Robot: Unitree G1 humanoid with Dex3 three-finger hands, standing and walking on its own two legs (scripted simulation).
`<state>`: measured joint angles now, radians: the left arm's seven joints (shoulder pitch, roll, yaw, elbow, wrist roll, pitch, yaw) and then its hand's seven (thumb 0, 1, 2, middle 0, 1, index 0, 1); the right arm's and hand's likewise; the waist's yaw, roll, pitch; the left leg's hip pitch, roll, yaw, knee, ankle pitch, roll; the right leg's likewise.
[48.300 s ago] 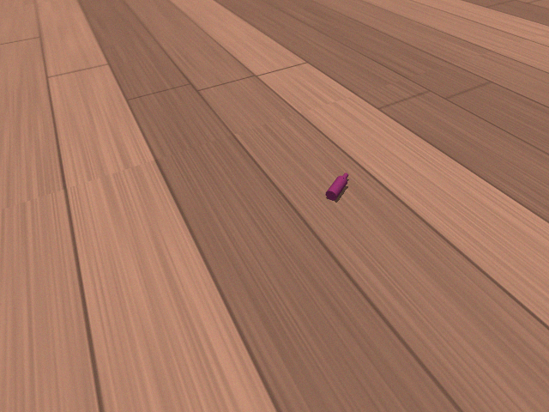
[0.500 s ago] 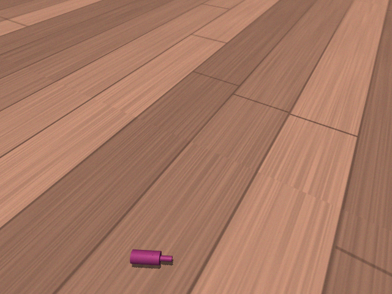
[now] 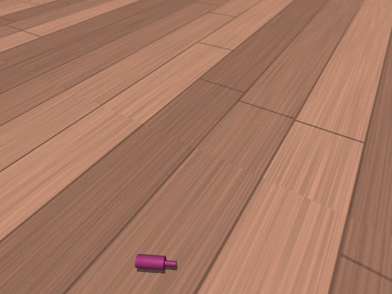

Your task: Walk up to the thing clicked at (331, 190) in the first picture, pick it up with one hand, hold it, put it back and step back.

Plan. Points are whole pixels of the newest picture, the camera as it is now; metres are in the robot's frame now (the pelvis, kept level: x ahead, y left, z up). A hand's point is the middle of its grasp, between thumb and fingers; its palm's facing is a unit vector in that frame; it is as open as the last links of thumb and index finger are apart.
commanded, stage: stand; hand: left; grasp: from above
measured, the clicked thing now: (156, 262) +0.46 +0.25 -0.74
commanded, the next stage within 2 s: step back in 1.58 s
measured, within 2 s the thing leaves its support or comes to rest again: neither
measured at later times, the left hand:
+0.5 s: hand out of the picture +0.08 +0.24 -0.16, palm faces +0.03 -0.94 -0.34, open 7.3 cm
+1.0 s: hand out of the picture +0.08 +0.24 -0.15, palm faces +0.03 -0.94 -0.34, open 7.4 cm
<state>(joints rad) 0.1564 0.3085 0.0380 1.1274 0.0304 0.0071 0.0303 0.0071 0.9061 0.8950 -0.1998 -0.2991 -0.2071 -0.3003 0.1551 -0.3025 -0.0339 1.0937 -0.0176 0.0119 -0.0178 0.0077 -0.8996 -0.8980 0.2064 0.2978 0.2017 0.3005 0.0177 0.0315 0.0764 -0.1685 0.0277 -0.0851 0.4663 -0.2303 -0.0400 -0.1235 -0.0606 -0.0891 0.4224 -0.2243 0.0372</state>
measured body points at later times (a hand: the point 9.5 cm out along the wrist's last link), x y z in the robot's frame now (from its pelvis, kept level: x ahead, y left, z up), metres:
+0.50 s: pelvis +0.01 -0.01 +0.00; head +0.02 -0.01 +0.45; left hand +0.08 +0.29 -0.13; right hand +0.09 -0.29 -0.14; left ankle +0.02 +0.15 -0.74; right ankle +0.01 -0.14 -0.74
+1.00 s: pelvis +0.01 -0.01 +0.00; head +0.02 -0.01 +0.45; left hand +0.08 +0.29 -0.13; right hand +0.09 -0.30 -0.13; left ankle +0.02 +0.15 -0.74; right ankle +0.01 -0.14 -0.74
